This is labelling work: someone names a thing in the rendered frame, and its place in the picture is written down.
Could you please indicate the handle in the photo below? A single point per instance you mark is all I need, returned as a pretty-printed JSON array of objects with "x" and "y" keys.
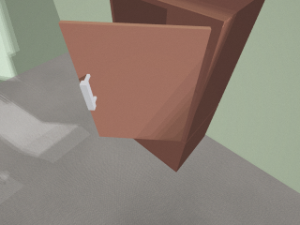
[{"x": 90, "y": 100}]

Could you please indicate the cupboard door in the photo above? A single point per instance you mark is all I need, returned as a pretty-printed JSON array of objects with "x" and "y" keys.
[{"x": 143, "y": 75}]

